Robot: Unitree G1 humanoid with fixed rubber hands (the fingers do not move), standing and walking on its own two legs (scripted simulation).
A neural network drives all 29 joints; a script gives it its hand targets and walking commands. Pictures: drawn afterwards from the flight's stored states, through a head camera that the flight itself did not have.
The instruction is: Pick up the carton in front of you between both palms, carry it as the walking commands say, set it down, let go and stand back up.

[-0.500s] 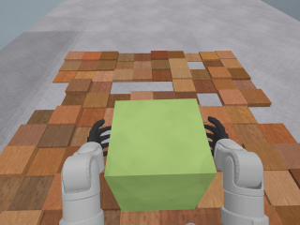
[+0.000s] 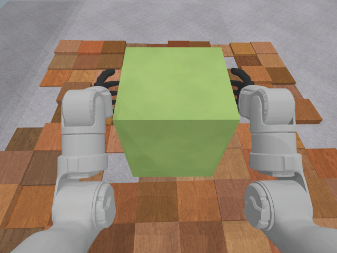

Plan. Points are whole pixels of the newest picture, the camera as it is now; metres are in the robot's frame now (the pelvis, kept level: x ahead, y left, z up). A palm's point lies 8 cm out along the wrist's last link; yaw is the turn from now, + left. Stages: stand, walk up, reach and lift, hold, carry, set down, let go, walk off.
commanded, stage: carry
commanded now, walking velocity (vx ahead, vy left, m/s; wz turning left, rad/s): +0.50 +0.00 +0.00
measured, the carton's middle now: (173, 117) +0.41 +0.00 +0.09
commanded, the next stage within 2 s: none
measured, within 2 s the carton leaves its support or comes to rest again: neither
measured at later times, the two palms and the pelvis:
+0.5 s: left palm (111, 19) +0.72 +0.18 +0.19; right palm (208, 16) +0.75 -0.12 +0.18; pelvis +0.35 -0.02 +0.03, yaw +0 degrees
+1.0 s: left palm out of the picture +1.09 +0.13 +0.13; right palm out of the picture +1.07 -0.17 +0.13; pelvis +0.72 +0.00 +0.01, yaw +0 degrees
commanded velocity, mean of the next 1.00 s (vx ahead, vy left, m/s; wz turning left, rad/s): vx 0.50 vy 0.00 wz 0.00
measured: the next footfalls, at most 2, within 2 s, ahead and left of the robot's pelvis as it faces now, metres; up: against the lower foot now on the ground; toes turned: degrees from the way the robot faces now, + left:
right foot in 0.20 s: +0.27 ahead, -0.09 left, +0.01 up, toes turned -2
left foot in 0.58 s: +0.60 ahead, +0.05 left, +0.00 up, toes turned +4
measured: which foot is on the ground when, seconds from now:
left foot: down 0.00-0.20, up 0.22-0.56, down 0.58-1.00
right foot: up 0.00-0.18, down 0.20-0.60, up 0.62-0.98, down 1.00-1.00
